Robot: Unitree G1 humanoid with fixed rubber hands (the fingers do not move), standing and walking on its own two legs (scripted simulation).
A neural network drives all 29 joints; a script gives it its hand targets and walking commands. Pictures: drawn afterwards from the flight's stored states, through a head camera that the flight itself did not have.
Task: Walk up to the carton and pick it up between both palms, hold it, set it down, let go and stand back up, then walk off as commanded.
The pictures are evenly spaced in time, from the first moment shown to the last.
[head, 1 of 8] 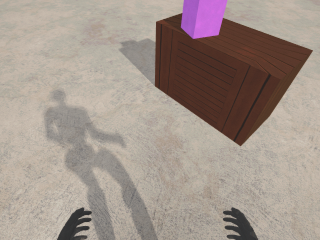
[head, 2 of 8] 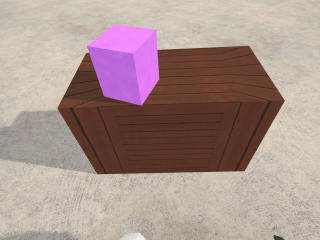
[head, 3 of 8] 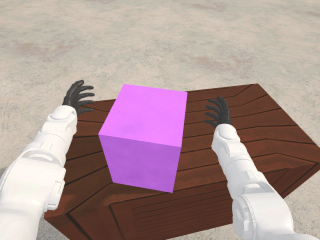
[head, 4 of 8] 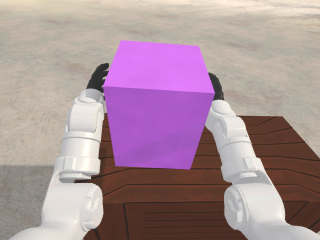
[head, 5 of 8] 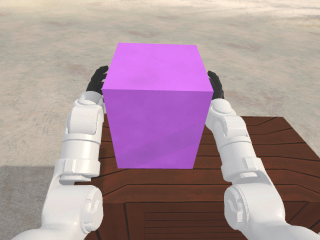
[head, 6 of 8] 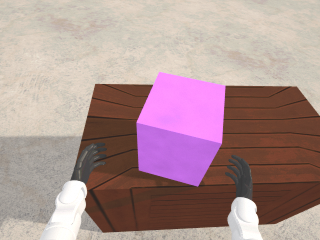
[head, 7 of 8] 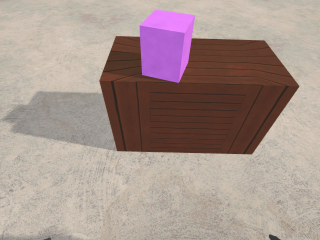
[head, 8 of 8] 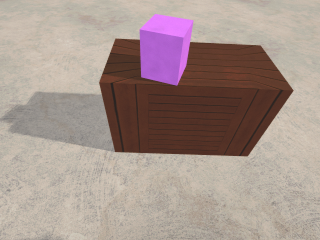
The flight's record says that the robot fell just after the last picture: no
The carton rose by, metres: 0.21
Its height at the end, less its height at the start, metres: +0.00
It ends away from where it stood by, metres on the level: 0.01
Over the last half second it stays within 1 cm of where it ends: yes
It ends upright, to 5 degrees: yes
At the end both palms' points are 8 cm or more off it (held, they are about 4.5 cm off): yes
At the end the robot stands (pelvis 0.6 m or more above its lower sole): yes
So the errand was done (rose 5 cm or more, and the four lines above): yes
